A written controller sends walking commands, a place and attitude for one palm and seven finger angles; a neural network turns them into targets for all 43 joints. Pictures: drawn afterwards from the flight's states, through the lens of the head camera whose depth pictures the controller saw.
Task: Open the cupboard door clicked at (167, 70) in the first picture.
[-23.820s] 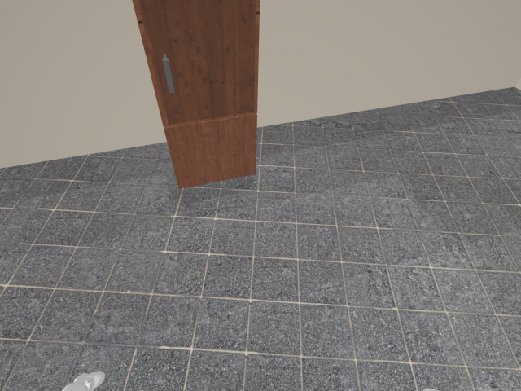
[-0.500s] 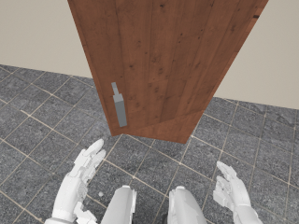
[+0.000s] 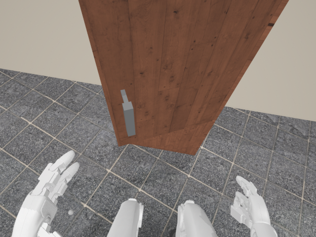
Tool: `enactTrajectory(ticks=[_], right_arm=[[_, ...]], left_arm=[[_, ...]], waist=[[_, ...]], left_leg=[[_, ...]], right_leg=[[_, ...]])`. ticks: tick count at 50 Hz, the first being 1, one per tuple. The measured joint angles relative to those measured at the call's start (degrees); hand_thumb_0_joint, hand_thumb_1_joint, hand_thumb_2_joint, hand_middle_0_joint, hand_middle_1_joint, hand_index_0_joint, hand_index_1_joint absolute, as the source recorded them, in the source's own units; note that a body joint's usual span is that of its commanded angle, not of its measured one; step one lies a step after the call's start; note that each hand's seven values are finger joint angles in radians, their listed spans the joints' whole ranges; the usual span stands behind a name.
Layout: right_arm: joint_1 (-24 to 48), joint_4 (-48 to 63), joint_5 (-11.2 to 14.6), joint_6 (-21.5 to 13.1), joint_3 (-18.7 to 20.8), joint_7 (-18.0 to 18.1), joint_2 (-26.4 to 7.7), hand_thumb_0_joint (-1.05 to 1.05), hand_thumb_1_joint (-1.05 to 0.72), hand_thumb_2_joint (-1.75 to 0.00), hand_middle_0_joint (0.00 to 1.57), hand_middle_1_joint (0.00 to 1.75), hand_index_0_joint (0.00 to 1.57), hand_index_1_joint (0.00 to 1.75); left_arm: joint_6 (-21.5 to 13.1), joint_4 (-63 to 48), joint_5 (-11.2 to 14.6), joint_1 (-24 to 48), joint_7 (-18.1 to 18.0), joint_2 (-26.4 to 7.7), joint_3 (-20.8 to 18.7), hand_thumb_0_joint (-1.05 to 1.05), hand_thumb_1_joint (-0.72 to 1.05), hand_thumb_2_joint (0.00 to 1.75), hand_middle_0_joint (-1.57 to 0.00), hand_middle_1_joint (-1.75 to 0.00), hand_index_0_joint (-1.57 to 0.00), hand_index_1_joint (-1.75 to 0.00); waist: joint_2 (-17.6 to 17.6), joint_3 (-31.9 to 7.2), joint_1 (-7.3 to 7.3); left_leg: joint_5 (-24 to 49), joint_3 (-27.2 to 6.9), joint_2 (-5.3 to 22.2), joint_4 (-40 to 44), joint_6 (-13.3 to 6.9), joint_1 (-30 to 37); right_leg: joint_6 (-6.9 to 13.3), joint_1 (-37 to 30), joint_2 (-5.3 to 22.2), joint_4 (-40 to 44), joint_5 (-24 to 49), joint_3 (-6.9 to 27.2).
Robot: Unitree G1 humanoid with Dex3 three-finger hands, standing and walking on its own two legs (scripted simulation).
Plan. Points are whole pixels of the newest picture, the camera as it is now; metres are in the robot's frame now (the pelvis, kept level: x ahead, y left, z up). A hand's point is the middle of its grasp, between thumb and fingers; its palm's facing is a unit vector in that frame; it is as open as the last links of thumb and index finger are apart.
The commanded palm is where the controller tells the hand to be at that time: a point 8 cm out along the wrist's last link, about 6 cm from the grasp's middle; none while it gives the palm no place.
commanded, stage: slide the hand sideways off the handle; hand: left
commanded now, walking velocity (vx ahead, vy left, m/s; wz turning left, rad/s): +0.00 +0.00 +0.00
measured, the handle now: (127, 114) +0.40 +0.12 +0.05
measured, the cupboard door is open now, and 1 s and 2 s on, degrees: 28 28 28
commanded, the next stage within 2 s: draw the hand back to the body in 0.10 s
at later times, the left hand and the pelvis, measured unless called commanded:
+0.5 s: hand (43, 210) +0.17 +0.21 +0.11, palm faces -0.08 -0.99 -0.07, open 16.3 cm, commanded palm +0.14 +0.27 +0.12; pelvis +0.00 +0.01 +0.04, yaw +0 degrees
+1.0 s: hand out of the picture +0.20 +0.25 +0.20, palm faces +0.31 -0.84 -0.43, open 13.9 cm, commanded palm +0.16 +0.30 +0.24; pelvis +0.05 +0.01 +0.12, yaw +1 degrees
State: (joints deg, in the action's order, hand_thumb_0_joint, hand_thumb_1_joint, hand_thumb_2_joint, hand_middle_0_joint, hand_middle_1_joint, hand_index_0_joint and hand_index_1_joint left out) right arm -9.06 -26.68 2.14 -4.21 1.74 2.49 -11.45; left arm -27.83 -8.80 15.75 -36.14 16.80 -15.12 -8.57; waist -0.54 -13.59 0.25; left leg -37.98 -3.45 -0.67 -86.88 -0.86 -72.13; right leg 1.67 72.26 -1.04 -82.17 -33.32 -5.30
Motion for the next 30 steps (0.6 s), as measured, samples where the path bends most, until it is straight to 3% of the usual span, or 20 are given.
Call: enactTrajectory(ticks=[5,9,13,18,25,30], right_arm=[[0.71,-0.18,0.48,-0.71,-0.25,0.21,0.05,0.01,-0.90,-0.90,0.20,0.30,0.20,0.30],[0.89,-0.22,0.48,-1.76,-0.28,0.35,0.16,0.01,-0.90,-0.90,0.20,0.30,0.20,0.30],[0.75,-0.76,0.46,-2.57,-0.21,0.23,0.22,0.01,-0.90,-0.90,0.20,0.30,0.20,0.30],[0.01,-1.00,1.16,-1.97,-0.68,0.42,0.42,0.01,-0.90,-0.90,0.20,0.30,0.20,0.30],[-2.54,0.42,2.10,-0.34,-2.03,1.32,1.15,0.01,-0.90,-0.90,0.20,0.30,0.20,0.30],[-4.89,1.41,2.25,-1.11,-2.59,1.87,0.20,0.01,-0.90,-0.90,0.20,0.30,0.20,0.30]], left_arm=[[1.05,1.74,1.28,-0.02,4.08,-0.78,-1.01,-0.01,-0.50,0.30,-0.15,-0.30,-0.15,-0.30],[1.81,1.92,2.57,0.07,5.23,-1.01,-1.69,-0.01,-0.50,0.30,-0.15,-0.30,-0.15,-0.30],[1.58,0.32,3.32,0.17,4.86,-0.80,-2.30,-0.01,-0.50,0.30,-0.15,-0.30,-0.15,-0.30],[4.63,-5.70,2.83,-0.50,4.04,-2.18,-2.21,-0.01,-0.50,0.30,-0.15,-0.30,-0.15,-0.30],[10.52,-8.62,3.20,-2.70,2.15,-3.37,-3.63,-0.01,-0.50,0.30,-0.15,-0.30,-0.15,-0.30],[12.45,-7.35,3.43,-4.20,0.56,-3.22,-4.23,-0.01,-0.50,0.30,-0.15,-0.30,-0.15,-0.30]], waist=[[-0.14,-0.15,-0.02],[0.05,0.05,-0.13],[0.30,0.13,-0.49],[-0.30,0.89,-0.82],[-1.56,0.66,0.35],[-1.79,0.61,1.03]], left_leg=[[0.00,0.11,0.11,-0.39,-0.14,-0.66],[-0.07,0.17,0.17,-0.92,-0.23,-1.15],[-0.09,0.07,0.13,-1.28,-0.32,-1.30],[0.64,-0.36,-0.02,0.73,-0.50,1.74],[3.41,-0.20,-0.12,8.92,-0.87,10.42],[4.89,-0.30,-0.19,14.24,-1.01,16.54]], right_leg=[[-0.12,0.68,-0.11,-0.25,0.16,0.10],[-0.20,1.15,-0.17,-0.65,0.19,0.15],[-0.31,1.17,-0.14,-0.83,0.23,0.05],[-0.65,-2.34,-0.05,1.67,1.00,-0.27],[-1.08,-11.29,-0.10,10.08,3.69,0.16],[-1.24,-17.62,-0.11,15.55,5.11,0.25]])
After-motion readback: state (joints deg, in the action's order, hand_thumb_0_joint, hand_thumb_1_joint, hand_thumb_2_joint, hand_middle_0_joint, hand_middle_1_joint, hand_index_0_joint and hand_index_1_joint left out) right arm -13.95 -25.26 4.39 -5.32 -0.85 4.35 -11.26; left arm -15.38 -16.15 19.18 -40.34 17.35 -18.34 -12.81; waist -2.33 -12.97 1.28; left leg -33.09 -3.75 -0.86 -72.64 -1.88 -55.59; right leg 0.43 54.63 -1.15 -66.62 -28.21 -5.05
